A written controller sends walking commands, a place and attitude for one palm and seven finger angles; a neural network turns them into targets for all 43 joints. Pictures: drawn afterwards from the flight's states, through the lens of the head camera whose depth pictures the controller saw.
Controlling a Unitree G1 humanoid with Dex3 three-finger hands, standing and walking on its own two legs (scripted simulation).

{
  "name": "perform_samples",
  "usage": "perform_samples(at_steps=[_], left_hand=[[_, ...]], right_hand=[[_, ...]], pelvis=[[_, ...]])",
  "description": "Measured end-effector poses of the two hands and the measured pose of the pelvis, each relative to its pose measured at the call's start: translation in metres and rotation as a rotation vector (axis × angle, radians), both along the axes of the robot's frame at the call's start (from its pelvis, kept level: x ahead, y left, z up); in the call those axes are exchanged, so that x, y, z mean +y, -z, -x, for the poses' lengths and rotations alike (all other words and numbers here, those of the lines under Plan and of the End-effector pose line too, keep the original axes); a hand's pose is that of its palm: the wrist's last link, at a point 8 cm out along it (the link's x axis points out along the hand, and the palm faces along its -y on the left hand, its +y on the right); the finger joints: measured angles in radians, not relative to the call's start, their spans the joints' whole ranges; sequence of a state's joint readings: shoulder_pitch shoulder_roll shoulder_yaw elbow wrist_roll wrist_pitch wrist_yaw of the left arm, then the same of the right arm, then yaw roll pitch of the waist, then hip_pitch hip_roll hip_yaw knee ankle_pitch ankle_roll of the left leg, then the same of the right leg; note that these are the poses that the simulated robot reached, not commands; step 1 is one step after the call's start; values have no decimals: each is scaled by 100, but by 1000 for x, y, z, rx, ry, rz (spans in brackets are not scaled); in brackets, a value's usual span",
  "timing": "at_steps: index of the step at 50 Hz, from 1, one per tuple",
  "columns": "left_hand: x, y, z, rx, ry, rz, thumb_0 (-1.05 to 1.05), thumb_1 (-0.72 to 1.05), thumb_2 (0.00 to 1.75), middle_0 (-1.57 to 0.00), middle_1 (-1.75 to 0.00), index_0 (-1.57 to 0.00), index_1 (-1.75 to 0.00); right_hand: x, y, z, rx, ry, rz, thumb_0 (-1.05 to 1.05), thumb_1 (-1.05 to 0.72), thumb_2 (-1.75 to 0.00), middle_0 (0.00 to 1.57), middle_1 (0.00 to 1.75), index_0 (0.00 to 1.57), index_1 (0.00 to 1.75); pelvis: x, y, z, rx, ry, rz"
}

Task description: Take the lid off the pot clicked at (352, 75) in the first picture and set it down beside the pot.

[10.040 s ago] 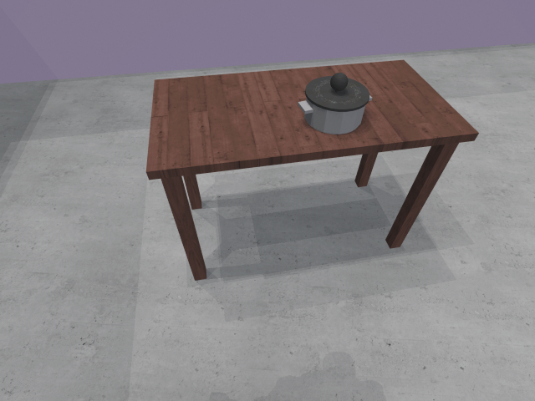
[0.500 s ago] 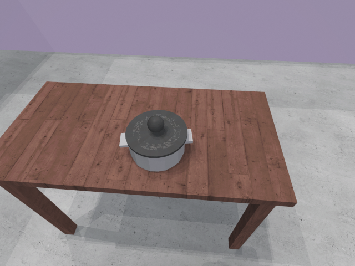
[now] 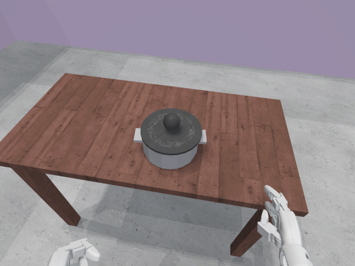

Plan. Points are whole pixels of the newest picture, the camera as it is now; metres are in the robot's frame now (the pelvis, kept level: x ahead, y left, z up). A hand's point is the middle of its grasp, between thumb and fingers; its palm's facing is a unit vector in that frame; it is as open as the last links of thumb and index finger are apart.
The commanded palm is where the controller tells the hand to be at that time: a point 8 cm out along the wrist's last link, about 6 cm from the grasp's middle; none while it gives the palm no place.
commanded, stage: lift the closed hand beside the body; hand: left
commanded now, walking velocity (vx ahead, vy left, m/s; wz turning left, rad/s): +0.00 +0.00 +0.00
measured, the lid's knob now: (171, 121) +0.50 +0.08 +0.02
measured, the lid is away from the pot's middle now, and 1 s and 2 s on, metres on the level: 0.00 0.00 0.00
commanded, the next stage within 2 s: raise the hand higher, near the body in 0.02 s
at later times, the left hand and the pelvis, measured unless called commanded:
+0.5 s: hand (69, 241) +0.15 +0.24 +0.01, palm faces +0.22 -0.89 -0.40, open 3.1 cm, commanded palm +0.11 +0.27 +0.04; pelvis +0.01 +0.01 +0.00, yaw -1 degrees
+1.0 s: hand (61, 203) +0.19 +0.23 +0.11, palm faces +0.31 -0.85 -0.42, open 3.1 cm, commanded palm +0.14 +0.27 +0.14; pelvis +0.02 +0.00 +0.01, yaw -1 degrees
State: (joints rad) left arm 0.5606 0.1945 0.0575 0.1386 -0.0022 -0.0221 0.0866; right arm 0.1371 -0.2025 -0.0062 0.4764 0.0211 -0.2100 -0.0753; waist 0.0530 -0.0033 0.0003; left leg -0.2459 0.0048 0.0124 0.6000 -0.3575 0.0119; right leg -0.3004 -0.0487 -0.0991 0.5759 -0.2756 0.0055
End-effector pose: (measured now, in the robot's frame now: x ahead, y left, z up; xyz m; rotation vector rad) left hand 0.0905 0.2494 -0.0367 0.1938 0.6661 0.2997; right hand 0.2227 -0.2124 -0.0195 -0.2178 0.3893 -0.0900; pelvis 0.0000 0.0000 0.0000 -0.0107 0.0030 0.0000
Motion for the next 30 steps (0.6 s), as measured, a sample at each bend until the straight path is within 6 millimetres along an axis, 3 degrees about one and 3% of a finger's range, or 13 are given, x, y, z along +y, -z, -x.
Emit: perform_samples(at_steps=[4, 9, 18, 23, 30], left_hand=[[11, -7, -6, -15, -3, -35, 1, 90, 90, -121, -141, -121, -140], [25, -12, -11, -24, -14, -67, 1, 90, 90, -126, -147, -126, -146], [32, -47, -23, -109, 25, -144, 1, 90, 90, -129, -150, -129, -149], [29, -66, -30, -167, 54, -172, 1, 90, 90, -129, -150, -129, -150], [28, -92, -39, -271, 64, -206, 1, 90, 90, -129, -150, -129, -150]], right_hand=[[2, 5, 6, 23, 5, -5, 1, -90, -90, 15, 28, 20, 30], [0, 30, 27, 162, 22, -7, 1, -90, -90, 17, 29, 20, 30], [1, 63, 66, 316, 60, -34, 1, -90, -90, 20, 30, 20, 30], [3, 65, 66, 314, 73, -53, 1, -91, -90, 20, 30, 20, 30], [5, 54, 43, 242, 52, -57, 1, -91, -90, 20, 30, 20, 30]], pelvis=[[2, 0, -3, -1, 4, 0], [5, 0, -4, -1, 4, 1], [11, -1, -9, -4, 8, 2], [11, -2, -11, -9, 15, 0], [9, -4, -12, -23, 17, 1]])
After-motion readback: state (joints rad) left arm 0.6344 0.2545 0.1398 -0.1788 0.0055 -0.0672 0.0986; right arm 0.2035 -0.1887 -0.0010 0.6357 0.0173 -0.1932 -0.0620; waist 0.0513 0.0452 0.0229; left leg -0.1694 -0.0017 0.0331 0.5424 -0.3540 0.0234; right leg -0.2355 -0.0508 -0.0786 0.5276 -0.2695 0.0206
